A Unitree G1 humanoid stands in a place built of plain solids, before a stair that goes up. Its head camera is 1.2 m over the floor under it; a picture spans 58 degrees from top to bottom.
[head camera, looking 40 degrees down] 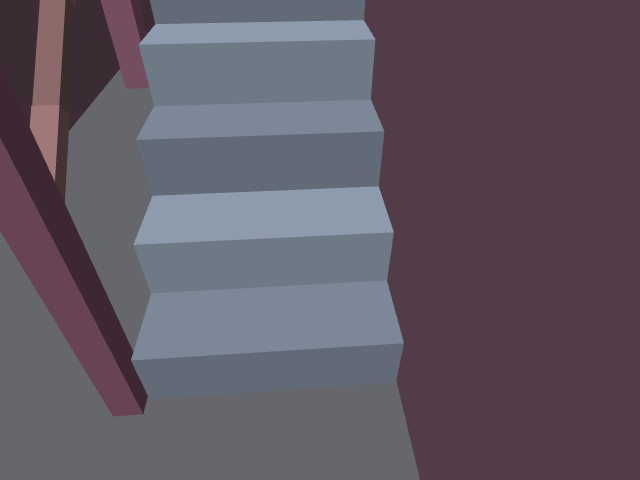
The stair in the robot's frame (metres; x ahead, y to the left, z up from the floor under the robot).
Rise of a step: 0.20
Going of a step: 0.25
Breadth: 0.75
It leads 4 degrees to the left of straight ahead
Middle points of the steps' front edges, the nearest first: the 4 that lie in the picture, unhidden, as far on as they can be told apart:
0.72 0.14 0.20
0.96 0.16 0.40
1.21 0.18 0.60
1.45 0.19 0.80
